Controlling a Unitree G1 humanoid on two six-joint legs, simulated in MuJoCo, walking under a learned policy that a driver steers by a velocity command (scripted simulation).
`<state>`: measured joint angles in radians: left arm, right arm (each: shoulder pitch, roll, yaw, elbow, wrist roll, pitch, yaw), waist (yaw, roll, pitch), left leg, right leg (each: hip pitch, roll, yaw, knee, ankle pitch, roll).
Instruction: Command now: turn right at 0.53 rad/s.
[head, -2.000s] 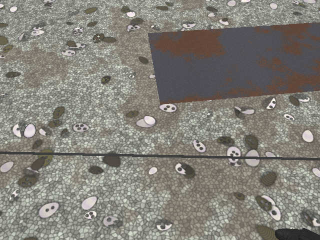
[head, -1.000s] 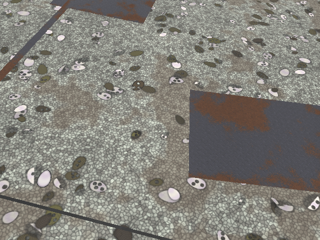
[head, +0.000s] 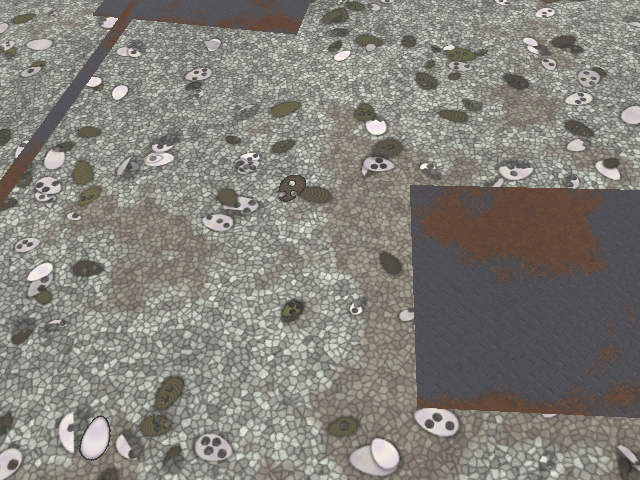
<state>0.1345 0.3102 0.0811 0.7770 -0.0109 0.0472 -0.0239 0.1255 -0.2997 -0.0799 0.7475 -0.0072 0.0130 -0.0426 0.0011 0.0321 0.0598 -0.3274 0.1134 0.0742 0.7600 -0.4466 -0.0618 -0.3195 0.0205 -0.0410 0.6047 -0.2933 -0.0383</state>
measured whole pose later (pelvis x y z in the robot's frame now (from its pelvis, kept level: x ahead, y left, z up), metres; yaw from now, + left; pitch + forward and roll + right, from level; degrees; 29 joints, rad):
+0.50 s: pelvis +0.03 +0.01 +0.01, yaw -16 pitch +1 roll +1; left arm 0.13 0.32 0.06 0.74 -0.01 0.05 0.02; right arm 0.16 -0.29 -0.07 0.74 -0.01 -0.03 -0.01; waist 0.01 -0.04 0.03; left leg -0.26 -0.03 -0.06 0.48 -0.23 -0.01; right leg -0.30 0.12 0.21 0.59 -0.33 -0.04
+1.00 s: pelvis +0.14 -0.07 +0.02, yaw -17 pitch +1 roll +1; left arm 0.31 0.26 0.04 0.81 0.00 -0.08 -0.02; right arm 0.30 -0.31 -0.06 0.76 0.02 -0.08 0.01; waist 0.02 0.04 -0.01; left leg -0.50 0.07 -0.01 1.05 -0.28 0.03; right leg -0.15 0.04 -0.01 0.37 -0.24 -0.06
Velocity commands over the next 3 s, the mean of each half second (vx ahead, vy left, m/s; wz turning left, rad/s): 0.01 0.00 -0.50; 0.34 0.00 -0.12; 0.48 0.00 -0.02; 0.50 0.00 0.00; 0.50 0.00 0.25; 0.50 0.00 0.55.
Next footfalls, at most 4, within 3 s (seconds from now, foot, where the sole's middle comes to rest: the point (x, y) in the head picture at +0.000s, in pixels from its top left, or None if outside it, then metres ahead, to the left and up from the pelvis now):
0.46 left None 0.11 0.12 -0.76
0.84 right None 0.12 -0.16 -0.76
1.32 left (381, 438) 0.53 -0.06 -0.76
1.86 right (515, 345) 0.74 -0.37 -0.76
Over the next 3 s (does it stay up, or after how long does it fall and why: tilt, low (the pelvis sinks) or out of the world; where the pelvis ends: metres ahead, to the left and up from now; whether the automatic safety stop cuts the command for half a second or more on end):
stays up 1.25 -0.35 0.01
